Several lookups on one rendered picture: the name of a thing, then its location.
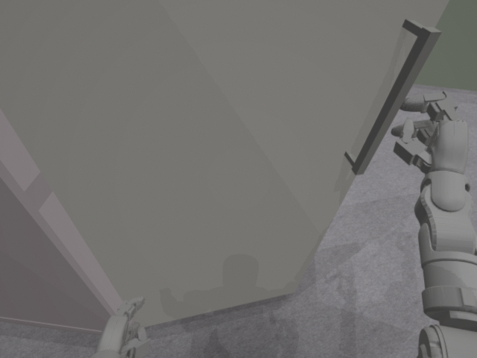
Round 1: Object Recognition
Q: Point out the right robot hand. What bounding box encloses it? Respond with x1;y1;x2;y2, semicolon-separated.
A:
391;90;469;176

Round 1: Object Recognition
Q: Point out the handle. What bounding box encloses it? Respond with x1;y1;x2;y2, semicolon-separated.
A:
344;19;442;175

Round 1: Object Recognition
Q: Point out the robot right upper arm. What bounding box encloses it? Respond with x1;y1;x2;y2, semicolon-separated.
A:
417;324;477;358

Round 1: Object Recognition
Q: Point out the left robot hand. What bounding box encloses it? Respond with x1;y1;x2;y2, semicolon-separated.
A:
95;296;151;358

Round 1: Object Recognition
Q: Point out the fridge door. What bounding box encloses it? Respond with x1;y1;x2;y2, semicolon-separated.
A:
0;0;449;327

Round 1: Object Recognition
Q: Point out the right robot forearm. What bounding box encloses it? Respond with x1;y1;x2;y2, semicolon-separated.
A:
414;171;477;332

